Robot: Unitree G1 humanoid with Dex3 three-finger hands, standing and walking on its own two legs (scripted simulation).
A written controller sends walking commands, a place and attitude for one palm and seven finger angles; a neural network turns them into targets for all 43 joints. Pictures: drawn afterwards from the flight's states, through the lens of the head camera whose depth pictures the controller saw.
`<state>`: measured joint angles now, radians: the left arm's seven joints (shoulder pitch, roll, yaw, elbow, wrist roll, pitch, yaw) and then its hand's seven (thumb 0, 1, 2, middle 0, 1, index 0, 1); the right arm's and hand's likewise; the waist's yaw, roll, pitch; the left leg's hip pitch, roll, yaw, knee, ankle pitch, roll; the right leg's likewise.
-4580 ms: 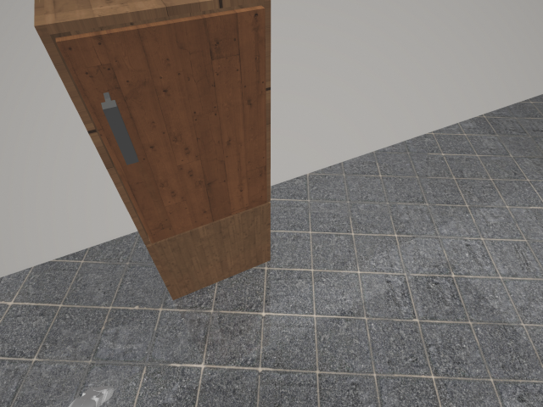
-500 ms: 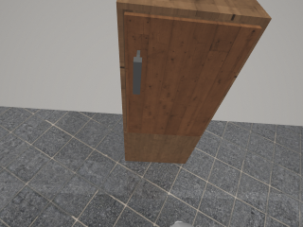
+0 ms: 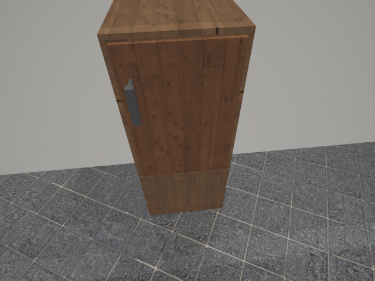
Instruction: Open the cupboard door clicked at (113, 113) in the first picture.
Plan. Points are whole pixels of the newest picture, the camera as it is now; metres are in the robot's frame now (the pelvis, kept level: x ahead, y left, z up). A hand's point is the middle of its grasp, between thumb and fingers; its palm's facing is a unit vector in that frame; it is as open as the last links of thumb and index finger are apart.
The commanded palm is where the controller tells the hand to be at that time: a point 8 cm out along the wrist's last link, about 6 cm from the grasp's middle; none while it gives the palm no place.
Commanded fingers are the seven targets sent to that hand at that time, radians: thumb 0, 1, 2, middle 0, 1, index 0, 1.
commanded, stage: come to a stop and stand still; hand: left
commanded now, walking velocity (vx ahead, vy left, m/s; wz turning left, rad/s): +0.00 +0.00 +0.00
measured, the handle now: (133, 102) +0.61 +0.17 +0.06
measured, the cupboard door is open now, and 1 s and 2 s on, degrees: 0 0 0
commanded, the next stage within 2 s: look again from close up in 0.40 s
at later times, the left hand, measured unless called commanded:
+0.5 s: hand out of the picture -0.04 +0.11 -0.18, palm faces +0.08 -0.99 -0.11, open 7.4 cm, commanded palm none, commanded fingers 0.00 0.90 0.90 -0.20 -0.30 -0.20 -0.30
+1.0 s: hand out of the picture +0.01 +0.21 -0.18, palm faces +0.02 -0.98 -0.20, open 7.4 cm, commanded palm none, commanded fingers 0.00 0.90 0.90 -0.20 -0.30 -0.20 -0.30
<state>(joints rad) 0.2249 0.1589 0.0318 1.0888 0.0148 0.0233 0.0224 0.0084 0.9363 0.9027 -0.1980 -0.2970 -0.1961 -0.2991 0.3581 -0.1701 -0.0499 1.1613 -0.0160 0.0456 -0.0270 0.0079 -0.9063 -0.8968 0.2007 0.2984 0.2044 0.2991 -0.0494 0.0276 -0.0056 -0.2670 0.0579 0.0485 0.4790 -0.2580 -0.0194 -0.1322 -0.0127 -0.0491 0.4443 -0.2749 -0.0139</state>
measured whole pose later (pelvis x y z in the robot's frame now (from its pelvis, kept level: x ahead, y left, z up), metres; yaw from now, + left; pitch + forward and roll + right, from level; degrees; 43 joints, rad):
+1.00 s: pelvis -0.02 +0.03 +0.00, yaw +0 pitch -1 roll +0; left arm 0.29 0.19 0.00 1.05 0.02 0.00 0.03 0.01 0.91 0.90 -0.20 -0.30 -0.19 -0.30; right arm 0.29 -0.16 0.00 1.05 -0.02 -0.02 -0.02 0.01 -0.93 -0.90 0.20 0.30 0.20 0.30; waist 0.00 -0.02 0.00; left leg -0.24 -0.01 0.05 0.50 -0.24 0.04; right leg -0.20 -0.04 -0.03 0.49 -0.27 0.02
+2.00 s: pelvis +0.10 -0.08 -0.01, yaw +6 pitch +1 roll +0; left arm 0.25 0.17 0.04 0.99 0.03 -0.02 0.01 0.01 0.93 0.90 -0.20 -0.30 -0.19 -0.30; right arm 0.31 -0.19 -0.05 1.07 -0.02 0.03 -0.03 0.01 -0.91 -0.90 0.20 0.30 0.21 0.30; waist -0.01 0.04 0.04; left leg -0.38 0.08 0.03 0.93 -0.53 0.00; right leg -0.35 -0.04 -0.12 0.60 -0.26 -0.03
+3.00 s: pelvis +0.04 -0.07 +0.00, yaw +6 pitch -1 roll +0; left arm 0.32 0.12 -0.01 1.10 0.01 0.00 0.03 0.01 0.92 0.90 -0.20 -0.30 -0.20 -0.30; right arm 0.33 -0.13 0.00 1.12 -0.01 0.02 -0.02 0.01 -0.91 -0.90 0.20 0.30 0.20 0.30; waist -0.01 -0.02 0.01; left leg -0.25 0.00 0.07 0.42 -0.15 0.03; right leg -0.15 0.01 -0.04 0.45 -0.27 -0.02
